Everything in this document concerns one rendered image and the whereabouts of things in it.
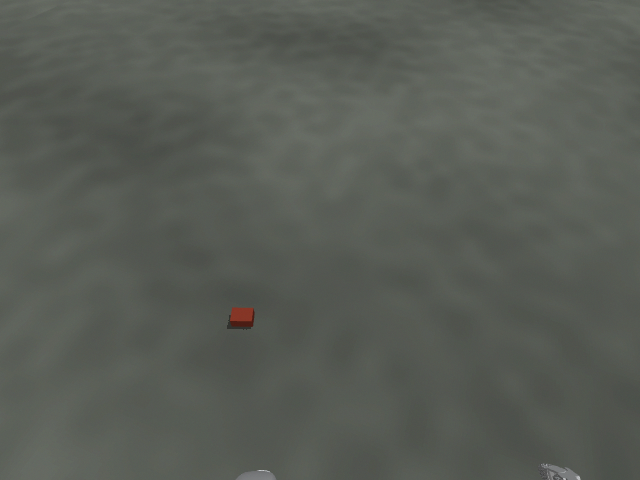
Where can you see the right robot hand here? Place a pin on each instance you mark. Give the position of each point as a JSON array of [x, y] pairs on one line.
[[552, 472]]

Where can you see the small box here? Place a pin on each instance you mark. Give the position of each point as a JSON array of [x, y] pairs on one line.
[[242, 317]]

